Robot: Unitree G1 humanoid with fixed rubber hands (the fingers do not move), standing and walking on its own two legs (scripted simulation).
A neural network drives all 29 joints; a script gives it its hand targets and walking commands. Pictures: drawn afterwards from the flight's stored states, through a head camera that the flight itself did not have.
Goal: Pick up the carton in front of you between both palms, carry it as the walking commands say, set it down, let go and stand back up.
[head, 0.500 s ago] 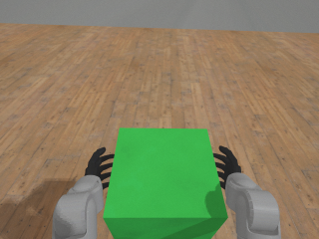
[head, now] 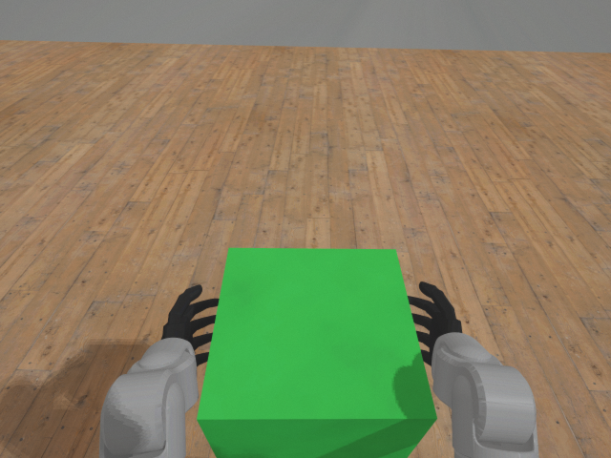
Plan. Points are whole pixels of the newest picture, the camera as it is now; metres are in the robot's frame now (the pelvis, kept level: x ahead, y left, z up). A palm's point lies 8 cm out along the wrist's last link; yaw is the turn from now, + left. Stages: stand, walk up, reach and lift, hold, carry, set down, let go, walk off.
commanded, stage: carry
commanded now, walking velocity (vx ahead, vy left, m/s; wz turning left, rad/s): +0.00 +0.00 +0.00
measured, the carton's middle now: (311, 370) +0.26 +0.00 +0.02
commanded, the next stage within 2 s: hold in 1.24 s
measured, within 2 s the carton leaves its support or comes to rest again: neither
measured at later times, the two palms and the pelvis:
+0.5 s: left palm (187, 374) +0.23 +0.15 +0.06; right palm (437, 370) +0.23 -0.15 +0.06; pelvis -0.03 +0.00 +0.00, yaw +0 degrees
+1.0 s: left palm (192, 365) +0.25 +0.15 +0.04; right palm (428, 362) +0.25 -0.15 +0.04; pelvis -0.04 +0.00 +0.00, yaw +0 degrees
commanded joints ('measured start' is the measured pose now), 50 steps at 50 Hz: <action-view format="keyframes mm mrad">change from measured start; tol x4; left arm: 1 -428 -830 -656 -65 -329 -10 -178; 11 -465 -805 -622 85 -265 -94 -213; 26 -490 -765 -483 322 -129 -356 -250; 37 -612 -802 -374 565 -50 -603 -284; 44 -615 -895 -454 528 -88 -600 -304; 50 -563 -867 -437 519 -79 -547 -300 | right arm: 1 -419 829 660 -69 329 -9 176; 11 -461 811 624 84 266 -92 213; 19 -489 830 589 194 218 -225 244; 25 -461 770 494 303 140 -333 248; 36 -592 793 376 556 47 -583 277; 44 -605 902 457 532 89 -597 300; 50 -555 874 439 521 81 -542 297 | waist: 1 -1 0 -128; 50 -1 -4 -203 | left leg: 1 3 114 -98 -89 332 7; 16 -27 109 -104 -126 183 15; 36 -17 107 -104 -116 198 18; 50 4 110 -98 -82 294 16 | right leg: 1 93 -95 103 -67 285 -9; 16 80 -96 115 -106 180 -11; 35 86 -94 118 -101 190 -10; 50 99 -96 110 -74 275 -7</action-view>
